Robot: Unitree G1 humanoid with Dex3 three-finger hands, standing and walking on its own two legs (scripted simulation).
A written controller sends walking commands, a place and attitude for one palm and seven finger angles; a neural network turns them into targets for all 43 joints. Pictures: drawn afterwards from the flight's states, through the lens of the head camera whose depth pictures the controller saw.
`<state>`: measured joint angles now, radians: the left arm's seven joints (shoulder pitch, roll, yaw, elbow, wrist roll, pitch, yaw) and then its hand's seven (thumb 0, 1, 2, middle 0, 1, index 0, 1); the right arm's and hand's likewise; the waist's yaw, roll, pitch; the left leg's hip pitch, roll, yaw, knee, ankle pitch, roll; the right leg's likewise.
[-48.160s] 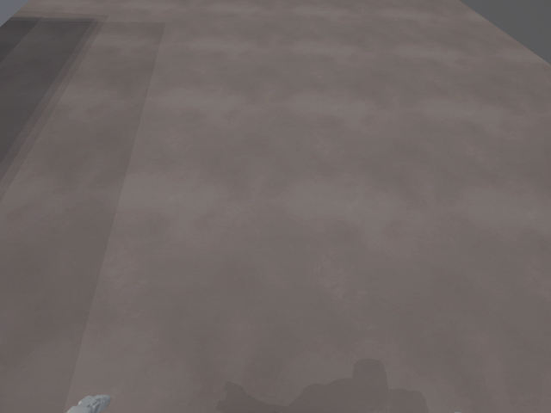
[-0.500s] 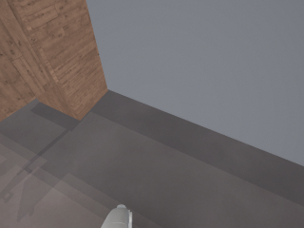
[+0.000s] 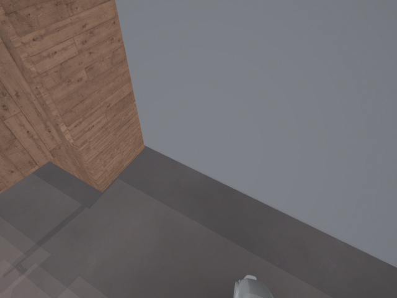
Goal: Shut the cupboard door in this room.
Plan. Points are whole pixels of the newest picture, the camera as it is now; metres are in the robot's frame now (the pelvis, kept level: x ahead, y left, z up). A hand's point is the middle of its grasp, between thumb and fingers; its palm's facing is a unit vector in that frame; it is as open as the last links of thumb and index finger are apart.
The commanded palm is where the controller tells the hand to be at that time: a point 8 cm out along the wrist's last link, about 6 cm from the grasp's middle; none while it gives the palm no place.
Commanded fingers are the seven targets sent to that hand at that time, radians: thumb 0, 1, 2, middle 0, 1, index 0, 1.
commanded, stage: turn to face it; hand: left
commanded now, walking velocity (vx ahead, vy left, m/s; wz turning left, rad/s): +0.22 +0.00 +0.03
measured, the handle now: out of the picture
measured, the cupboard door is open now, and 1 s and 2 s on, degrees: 82 82 82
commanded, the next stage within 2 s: take the last steps up to it in 1.54 s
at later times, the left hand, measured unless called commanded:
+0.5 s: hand (129, 277) +0.19 +0.18 -0.18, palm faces +0.25 -0.95 -0.21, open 7.2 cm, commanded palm none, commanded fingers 0.00 0.90 0.90 -0.20 -0.30 -0.20 -0.30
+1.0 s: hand (94, 290) +0.16 +0.25 -0.17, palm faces +0.49 -0.83 -0.25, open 7.4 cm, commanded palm none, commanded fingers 0.00 0.90 0.90 -0.20 -0.30 -0.20 -0.30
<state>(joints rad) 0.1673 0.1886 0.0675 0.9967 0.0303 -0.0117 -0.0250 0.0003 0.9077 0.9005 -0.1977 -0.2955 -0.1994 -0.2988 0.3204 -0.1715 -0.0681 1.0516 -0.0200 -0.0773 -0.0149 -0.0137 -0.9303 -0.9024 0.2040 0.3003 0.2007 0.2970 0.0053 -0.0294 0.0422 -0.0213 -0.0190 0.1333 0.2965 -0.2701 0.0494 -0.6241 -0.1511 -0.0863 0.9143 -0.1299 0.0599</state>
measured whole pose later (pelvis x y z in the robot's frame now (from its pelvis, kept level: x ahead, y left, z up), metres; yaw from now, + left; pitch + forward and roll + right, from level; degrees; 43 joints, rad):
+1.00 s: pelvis +0.18 +0.01 +0.00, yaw +29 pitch +1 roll -2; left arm 0.14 0.25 0.07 0.93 0.01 0.05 0.01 0.00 0.91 0.90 -0.20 -0.30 -0.20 -0.30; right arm 0.20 -0.19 -0.06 0.93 -0.02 0.02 0.00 0.01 -0.90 -0.90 0.21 0.30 0.20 0.30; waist -0.02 0.00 0.08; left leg -0.28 -0.07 -0.07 0.46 -0.19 0.07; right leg -0.44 -0.07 0.00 0.93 -0.43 0.11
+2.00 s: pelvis +0.19 +0.01 -0.01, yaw +54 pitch -1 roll +1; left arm 0.24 0.18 0.04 0.98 0.03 0.00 -0.03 0.00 0.91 0.90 -0.20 -0.30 -0.20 -0.30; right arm 0.28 -0.20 -0.05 1.01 -0.03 -0.01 -0.01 0.00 -0.92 -0.90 0.21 0.30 0.20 0.30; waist 0.01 0.03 0.03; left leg -0.13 -0.04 -0.01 0.46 -0.32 0.03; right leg -0.32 -0.07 -0.11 0.64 -0.36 0.05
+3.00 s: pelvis +0.30 +0.26 -0.02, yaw +58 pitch -1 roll +2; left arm 0.12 0.16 0.04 0.96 0.02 -0.01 0.02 0.00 0.91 0.90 -0.20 -0.30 -0.20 -0.30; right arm 0.20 -0.17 -0.07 1.05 0.00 0.05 -0.03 0.01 -0.91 -0.90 0.20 0.30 0.20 0.30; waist -0.02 0.04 0.14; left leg -0.34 -0.01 0.03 1.00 -0.56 -0.02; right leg -0.37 -0.05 -0.12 0.62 -0.23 -0.05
